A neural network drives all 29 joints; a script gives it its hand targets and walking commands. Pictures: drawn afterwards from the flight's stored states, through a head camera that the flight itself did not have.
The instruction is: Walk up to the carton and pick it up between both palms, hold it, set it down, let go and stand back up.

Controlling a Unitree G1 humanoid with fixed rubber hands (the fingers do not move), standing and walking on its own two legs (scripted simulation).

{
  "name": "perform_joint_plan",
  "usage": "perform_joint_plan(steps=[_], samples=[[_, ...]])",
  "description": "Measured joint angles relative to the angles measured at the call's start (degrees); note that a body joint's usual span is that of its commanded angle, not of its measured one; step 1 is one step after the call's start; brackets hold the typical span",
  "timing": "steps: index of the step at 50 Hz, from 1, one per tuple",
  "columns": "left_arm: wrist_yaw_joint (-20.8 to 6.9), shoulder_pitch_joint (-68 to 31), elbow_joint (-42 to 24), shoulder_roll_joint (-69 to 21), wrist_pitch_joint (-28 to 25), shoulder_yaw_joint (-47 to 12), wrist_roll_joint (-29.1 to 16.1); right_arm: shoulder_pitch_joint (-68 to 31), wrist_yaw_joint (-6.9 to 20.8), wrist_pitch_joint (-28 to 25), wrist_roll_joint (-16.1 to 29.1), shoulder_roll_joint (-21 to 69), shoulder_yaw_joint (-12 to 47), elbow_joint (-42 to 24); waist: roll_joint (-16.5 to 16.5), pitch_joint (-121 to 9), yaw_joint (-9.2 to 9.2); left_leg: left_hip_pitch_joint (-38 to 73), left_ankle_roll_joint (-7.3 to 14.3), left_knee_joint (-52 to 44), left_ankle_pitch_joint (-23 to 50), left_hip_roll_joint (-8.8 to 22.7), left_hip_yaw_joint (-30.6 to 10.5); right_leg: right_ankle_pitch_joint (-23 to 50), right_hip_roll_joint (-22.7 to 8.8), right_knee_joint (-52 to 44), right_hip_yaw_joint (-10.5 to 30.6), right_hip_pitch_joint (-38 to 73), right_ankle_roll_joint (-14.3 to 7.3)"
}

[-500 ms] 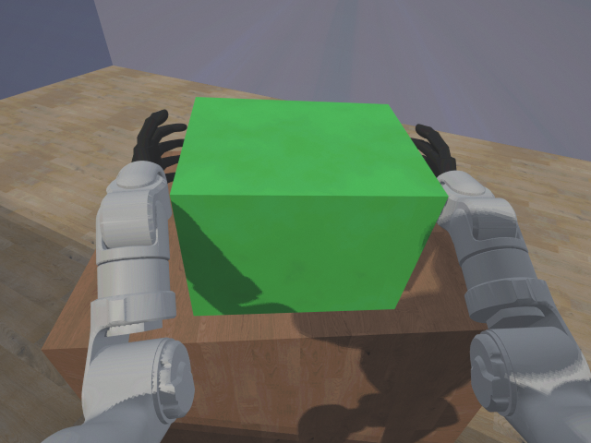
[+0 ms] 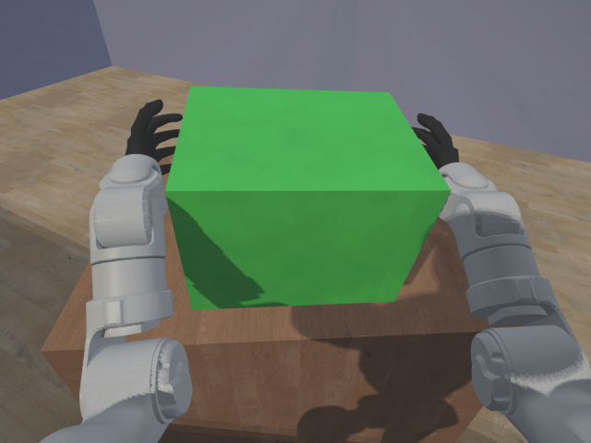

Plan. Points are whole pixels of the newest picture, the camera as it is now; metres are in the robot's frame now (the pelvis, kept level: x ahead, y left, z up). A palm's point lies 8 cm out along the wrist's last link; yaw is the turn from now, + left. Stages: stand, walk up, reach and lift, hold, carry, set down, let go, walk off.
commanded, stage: hold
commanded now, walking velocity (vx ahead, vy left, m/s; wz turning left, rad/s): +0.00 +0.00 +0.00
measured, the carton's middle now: (295, 196) +0.38 +0.01 +0.19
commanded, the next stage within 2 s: none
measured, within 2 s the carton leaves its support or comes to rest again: neither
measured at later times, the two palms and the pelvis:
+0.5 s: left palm (144, 166) +0.36 +0.20 +0.26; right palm (439, 172) +0.37 -0.17 +0.24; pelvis +0.00 +0.00 +0.00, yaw +0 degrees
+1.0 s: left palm (146, 167) +0.36 +0.19 +0.26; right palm (439, 173) +0.37 -0.18 +0.23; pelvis +0.00 +0.00 +0.00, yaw +0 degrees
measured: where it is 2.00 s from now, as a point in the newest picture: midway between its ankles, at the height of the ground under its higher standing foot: outside the picture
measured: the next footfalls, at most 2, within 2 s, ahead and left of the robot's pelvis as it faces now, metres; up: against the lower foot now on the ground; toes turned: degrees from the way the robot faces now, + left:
none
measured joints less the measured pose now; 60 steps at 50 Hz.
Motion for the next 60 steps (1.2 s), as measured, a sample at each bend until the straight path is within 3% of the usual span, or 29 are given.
perform_joint_plan(steps=[60], samples=[[-0.3, 0.0, 1.1, -0.1, -0.2, 0.4, 0.0, 0.0, -0.4, 0.3, 0.0, 0.2, 0.0, 0.5, 0.0, -0.1, -0.03, 0.0, 0.0, 0.0, 0.1, 0.0, 0.0, 0.1, 0.0, 0.0, 0.0, 0.0, 0.0]])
